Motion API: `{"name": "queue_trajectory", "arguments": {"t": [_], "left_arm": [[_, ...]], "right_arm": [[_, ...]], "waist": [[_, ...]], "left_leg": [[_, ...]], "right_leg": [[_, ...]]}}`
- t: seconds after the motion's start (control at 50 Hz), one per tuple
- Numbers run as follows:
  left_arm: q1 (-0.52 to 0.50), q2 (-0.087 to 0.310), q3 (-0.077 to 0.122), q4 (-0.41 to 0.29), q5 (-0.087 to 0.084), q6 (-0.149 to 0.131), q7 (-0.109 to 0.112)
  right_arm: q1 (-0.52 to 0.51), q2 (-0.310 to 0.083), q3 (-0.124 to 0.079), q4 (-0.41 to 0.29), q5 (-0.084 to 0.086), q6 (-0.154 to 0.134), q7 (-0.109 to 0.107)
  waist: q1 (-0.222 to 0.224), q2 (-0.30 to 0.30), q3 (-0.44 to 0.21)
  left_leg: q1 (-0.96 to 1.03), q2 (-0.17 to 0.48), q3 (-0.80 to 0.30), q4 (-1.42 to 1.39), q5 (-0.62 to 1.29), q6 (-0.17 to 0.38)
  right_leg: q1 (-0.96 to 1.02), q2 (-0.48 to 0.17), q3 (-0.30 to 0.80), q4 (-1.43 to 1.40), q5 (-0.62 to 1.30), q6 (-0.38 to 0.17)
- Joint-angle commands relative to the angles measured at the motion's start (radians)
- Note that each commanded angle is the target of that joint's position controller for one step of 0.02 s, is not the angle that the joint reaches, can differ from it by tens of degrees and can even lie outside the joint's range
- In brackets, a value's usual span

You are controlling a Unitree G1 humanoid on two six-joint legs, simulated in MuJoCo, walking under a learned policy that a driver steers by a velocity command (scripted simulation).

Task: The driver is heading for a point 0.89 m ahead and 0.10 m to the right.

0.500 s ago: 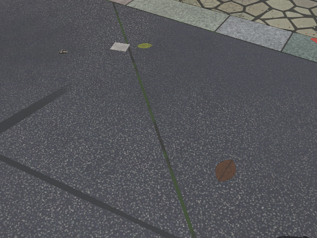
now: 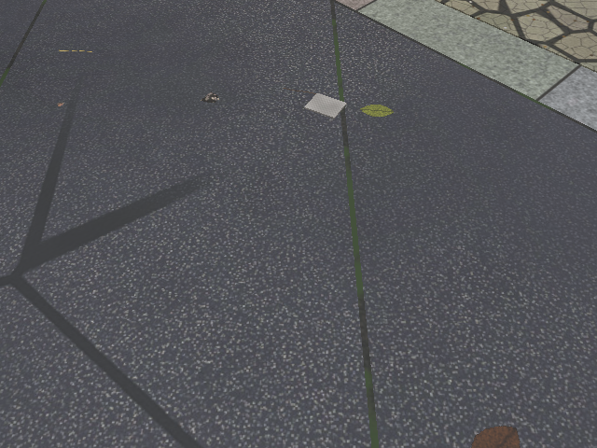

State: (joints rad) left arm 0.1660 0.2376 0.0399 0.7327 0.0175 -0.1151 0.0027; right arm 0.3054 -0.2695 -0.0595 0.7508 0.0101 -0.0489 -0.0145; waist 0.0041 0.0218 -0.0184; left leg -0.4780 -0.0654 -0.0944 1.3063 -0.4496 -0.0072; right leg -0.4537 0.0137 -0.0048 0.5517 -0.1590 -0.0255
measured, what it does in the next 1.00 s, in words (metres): walks ahead: left foot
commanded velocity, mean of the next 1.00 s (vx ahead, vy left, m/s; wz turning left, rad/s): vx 0.07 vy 0.00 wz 0.04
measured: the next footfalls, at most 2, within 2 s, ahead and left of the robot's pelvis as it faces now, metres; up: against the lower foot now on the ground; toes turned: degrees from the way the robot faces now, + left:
left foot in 0.24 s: +0.18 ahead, +0.13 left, +0.00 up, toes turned -1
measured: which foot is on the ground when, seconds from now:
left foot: up 0.00-0.22, down 0.24-1.00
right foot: down 0.00-1.00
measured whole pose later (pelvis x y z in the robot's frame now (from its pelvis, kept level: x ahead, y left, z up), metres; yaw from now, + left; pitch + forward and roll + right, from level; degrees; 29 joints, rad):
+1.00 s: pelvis +0.10 +0.01 +0.00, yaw +1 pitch -2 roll +0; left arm 0.23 0.19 0.04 0.99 0.00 -0.01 0.04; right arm 0.17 -0.18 -0.07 0.86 0.00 0.01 -0.04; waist 0.02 0.00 0.04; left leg -0.29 -0.01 -0.03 0.57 -0.25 0.00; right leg -0.19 -0.01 -0.01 0.57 -0.35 0.00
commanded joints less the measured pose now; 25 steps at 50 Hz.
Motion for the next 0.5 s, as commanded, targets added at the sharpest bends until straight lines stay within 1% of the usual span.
{"name": "queue_trajectory", "arguments": {"t": [0.02,0.04,0.08,0.12,0.14,0.18,0.22,0.24,0.26,0.28,0.3,0.32,0.34,0.36,0.38,0.4,0.46,0.5], "left_arm": [[0.041,0.074,0.015,-0.025,0.004,0.003,-0.004],[0.027,0.078,0.016,-0.016,0.004,0.005,-0.004],[0.003,0.125,0.031,-0.003,0.002,0.017,0.002],[0.019,0.149,0.041,0.015,-0.010,0.031,0.005],[0.029,0.147,0.041,0.024,-0.016,0.034,0.004],[0.038,0.134,0.037,0.037,-0.025,0.039,0.001],[0.039,0.115,0.030,0.048,-0.031,0.043,0.001],[0.061,0.091,0.022,0.058,-0.026,0.043,0.001],[0.087,0.061,0.012,0.061,-0.008,0.039,0.001],[0.191,0.038,0.008,0.077,0.006,0.035,-0.001],[0.197,0.018,-0.002,0.084,0.002,0.043,0.005],[0.146,0.051,0.005,0.083,0.000,0.057,0.011],[0.112,0.070,0.012,0.083,0.002,0.071,0.016],[0.104,0.080,0.017,0.086,0.006,0.081,0.020],[0.109,0.078,0.016,0.086,0.007,0.086,0.021],[0.109,0.074,0.016,0.088,0.004,0.085,0.020],[0.099,0.064,0.016,0.098,-0.005,0.076,0.018],[0.091,0.060,0.017,0.104,-0.008,0.075,0.018]], "right_arm": [[-0.037,-0.037,-0.009,-0.112,-0.011,-0.001,-0.001],[-0.019,-0.008,0.000,-0.107,-0.006,0.003,-0.003],[-0.021,0.019,0.013,-0.103,-0.010,0.005,-0.008],[-0.034,0.006,0.012,-0.089,-0.008,0.010,-0.009],[-0.049,-0.006,0.008,-0.089,-0.007,0.015,-0.009],[-0.084,-0.020,0.002,-0.096,-0.011,0.024,-0.009],[-0.105,-0.025,-0.007,-0.100,-0.020,0.024,-0.008],[-0.114,-0.037,-0.011,-0.108,-0.029,0.024,-0.010],[-0.109,-0.075,-0.018,-0.122,-0.041,0.024,-0.016],[-0.132,-0.116,-0.027,-0.133,-0.039,0.034,-0.022],[-0.150,-0.046,-0.013,-0.125,-0.032,0.039,-0.016],[-0.186,-0.009,-0.007,-0.132,-0.027,0.041,-0.008],[-0.206,-0.005,-0.005,-0.136,-0.026,0.040,-0.004],[-0.202,-0.015,-0.007,-0.137,-0.025,0.036,-0.001],[-0.191,-0.028,-0.012,-0.131,-0.023,0.031,-0.001],[-0.181,-0.030,-0.014,-0.126,-0.022,0.028,-0.003],[-0.168,-0.013,-0.014,-0.119,-0.021,0.027,-0.009],[-0.168,-0.010,-0.016,-0.114,-0.020,0.029,-0.011]], "waist": [[-0.010,-0.081,-0.089],[-0.029,-0.100,-0.092],[-0.041,-0.120,-0.126],[-0.030,-0.143,-0.163],[-0.025,-0.140,-0.168],[-0.015,-0.135,-0.149],[-0.021,-0.127,-0.118],[-0.017,-0.110,-0.105],[0.001,-0.045,-0.120],[0.068,0.103,-0.137],[0.065,0.170,-0.156],[0.049,0.137,-0.089],[0.041,0.098,-0.042],[0.034,0.074,-0.013],[0.034,0.062,-0.010],[0.032,0.049,-0.011],[0.022,0.018,-0.044],[0.020,0.005,-0.055]], "left_leg": [[-0.177,0.122,-0.003,-0.102,0.021,-0.004],[-0.122,0.119,0.022,-0.210,0.039,-0.009],[-0.001,0.108,0.051,-0.409,0.127,-0.018],[0.086,0.092,0.060,-0.526,0.250,-0.027],[0.113,0.091,0.056,-0.571,0.294,-0.026],[0.163,0.084,0.056,-0.665,0.354,-0.012],[0.243,0.066,0.074,-0.806,0.418,0.023],[0.290,0.090,0.047,-0.864,0.464,0.044],[0.371,0.187,-0.048,-0.858,0.639,0.077],[0.425,0.277,-0.123,-0.842,0.679,0.145],[0.351,0.282,-0.138,-0.870,0.458,0.171],[0.263,0.221,-0.115,-0.880,0.309,0.139],[0.218,0.179,-0.079,-0.872,0.271,0.105],[0.204,0.155,-0.054,-0.856,0.286,0.086],[0.205,0.146,-0.043,-0.842,0.316,0.078],[0.216,0.141,-0.036,-0.826,0.362,0.075],[0.270,0.133,-0.023,-0.776,0.505,0.077],[0.288,0.130,-0.020,-0.761,0.545,0.080]], "right_leg": [[0.262,-0.250,0.267,-0.188,0.598,-0.199],[0.216,-0.226,0.213,-0.205,0.655,-0.198],[0.165,-0.211,0.143,-0.221,0.720,-0.203],[0.167,-0.215,0.118,-0.225,0.673,-0.205],[0.173,-0.222,0.117,-0.224,0.616,-0.201],[0.163,-0.222,0.121,-0.214,0.471,-0.186],[0.135,-0.189,0.121,-0.180,0.263,-0.141],[0.115,-0.159,0.119,-0.156,0.146,-0.101],[0.067,-0.107,0.087,-0.091,0.005,-0.049],[0.006,-0.028,0.022,-0.035,-0.211,-0.004],[0.071,-0.041,0.008,-0.035,-0.207,0.017],[0.106,-0.040,0.001,-0.055,-0.156,0.026],[0.111,-0.039,-0.002,-0.064,-0.132,0.025],[0.108,-0.040,0.004,-0.070,-0.121,0.021],[0.119,-0.044,0.009,-0.074,-0.105,0.018],[0.127,-0.048,0.014,-0.073,-0.084,0.015],[0.146,-0.056,0.019,-0.057,-0.007,0.014],[0.155,-0.057,0.020,-0.048,0.012,0.016]]}}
